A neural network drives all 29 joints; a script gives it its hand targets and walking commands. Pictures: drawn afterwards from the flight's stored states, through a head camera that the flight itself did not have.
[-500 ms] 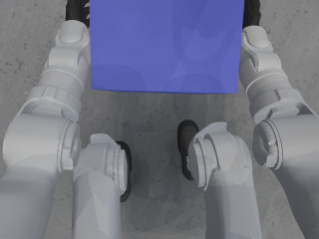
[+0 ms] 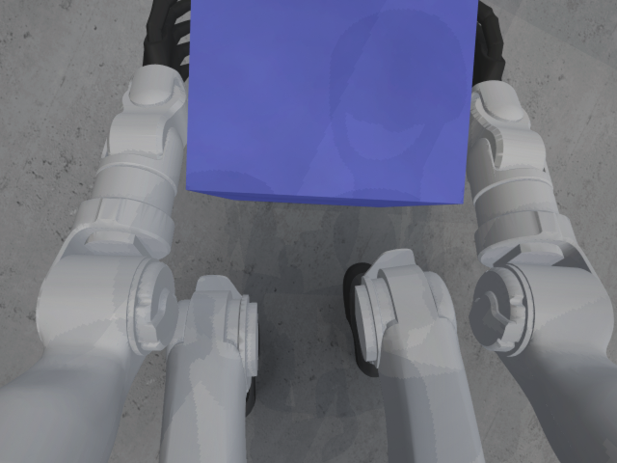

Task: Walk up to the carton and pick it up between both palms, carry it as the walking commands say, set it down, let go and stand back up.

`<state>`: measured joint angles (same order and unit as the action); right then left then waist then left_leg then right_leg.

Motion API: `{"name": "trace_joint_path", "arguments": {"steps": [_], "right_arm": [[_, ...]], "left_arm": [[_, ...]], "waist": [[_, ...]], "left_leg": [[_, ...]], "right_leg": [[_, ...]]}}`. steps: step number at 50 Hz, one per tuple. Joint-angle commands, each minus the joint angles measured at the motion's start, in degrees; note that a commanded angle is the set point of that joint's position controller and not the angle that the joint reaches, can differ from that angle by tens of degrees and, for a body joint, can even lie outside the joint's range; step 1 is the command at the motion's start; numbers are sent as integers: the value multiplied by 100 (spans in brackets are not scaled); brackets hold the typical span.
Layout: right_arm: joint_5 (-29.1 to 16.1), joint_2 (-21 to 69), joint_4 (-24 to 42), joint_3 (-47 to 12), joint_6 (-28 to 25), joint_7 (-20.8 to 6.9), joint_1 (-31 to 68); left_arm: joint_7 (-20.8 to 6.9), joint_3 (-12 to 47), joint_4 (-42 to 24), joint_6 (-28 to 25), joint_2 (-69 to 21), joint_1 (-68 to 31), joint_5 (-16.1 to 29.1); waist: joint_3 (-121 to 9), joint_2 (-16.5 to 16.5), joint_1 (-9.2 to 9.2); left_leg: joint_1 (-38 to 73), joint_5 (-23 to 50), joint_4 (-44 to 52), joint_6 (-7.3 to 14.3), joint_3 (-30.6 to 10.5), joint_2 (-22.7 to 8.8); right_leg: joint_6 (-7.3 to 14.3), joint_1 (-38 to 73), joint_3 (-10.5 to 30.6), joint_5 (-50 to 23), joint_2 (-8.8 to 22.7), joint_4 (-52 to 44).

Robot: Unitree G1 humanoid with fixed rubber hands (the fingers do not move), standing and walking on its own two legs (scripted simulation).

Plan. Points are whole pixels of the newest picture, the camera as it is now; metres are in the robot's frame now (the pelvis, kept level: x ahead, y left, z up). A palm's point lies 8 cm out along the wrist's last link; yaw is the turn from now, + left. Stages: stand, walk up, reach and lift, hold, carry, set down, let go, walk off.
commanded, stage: reach and lift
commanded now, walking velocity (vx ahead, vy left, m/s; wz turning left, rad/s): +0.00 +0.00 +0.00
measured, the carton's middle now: (319, 87) +0.53 -0.07 -0.18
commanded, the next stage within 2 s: none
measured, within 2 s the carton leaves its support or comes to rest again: neither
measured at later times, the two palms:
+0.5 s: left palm (147, 54) +0.54 +0.10 -0.06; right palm (511, 62) +0.50 -0.24 -0.05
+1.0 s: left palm (97, 23) +0.52 +0.10 +0.03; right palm (584, 38) +0.48 -0.24 +0.03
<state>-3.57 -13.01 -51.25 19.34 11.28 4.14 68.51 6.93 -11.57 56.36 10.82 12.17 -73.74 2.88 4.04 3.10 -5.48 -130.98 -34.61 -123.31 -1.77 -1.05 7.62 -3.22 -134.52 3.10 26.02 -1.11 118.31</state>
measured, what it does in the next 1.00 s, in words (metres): rises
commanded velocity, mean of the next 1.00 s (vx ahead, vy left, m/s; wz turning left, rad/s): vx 0.00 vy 0.00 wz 0.00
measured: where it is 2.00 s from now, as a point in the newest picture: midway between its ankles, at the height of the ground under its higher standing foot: (304, 358)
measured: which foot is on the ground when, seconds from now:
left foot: down 0.00-1.00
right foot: down 0.00-1.00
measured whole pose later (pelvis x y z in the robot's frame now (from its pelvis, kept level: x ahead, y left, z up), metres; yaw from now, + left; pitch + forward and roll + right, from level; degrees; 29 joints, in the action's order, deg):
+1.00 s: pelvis +0.01 -0.01 +0.10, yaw +1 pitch +45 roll +1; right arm 5.4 -5.7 -39.3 26.5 19.8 0.3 57.3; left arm 0.3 -21.3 45.7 17.7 5.7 -61.3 -6.7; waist -9.5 2.4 -4.9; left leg -116.1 -32.1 -102.9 -3.0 -3.8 8.5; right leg -3.1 -119.9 4.4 24.8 -3.9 99.4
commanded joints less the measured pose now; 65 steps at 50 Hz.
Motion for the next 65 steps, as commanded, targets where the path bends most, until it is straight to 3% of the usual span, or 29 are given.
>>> {"name": "trace_joint_path", "arguments": {"steps": [1, 9, 27, 47, 65], "right_arm": [[-124, 5071, 1076, -1967, 56, -1455, 3562], [12, 5346, 1269, -1997, 304, -1597, 3431], [-14, 5966, 1647, -2347, 583, -1601, 3068], [287, 6209, 1514, -2107, 733, -1622, 2632], [354, 6502, 1599, -2240, 791, -1653, 2014]], "left_arm": [[-1290, 1614, -882, 17, -5688, -3126, 95], [-1372, 1449, -980, 209, -5802, -2976, -141], [-1536, 1823, -1608, 420, -6079, -2758, -102], [-1709, 1384, -1296, 608, -6302, -2226, -500], [-1816, 1518, -1523, 663, -6545, -1624, -562]], "waist": [[-6717, 146, -338], [-6904, 14, -233], [-7583, 40, -234], [-7082, -32, -160], [-7072, -6, -143]], "left_leg": [[2587, 1178, 1468, 123, 492, 294], [2606, 1223, 1730, 97, 515, 330], [3075, 1506, 2245, 12, 530, 354], [3483, 1108, 3216, 28, 456, 360], [4305, 1273, 3970, -19, 365, 362]], "right_leg": [[260, 4153, -902, -1321, -417, -751], [174, 4349, -917, -1407, -495, -1070], [123, 5245, -859, -1770, -594, -1631], [122, 5753, -791, -1296, -606, -2567], [124, 6565, -725, -1439, -626, -3328]]}}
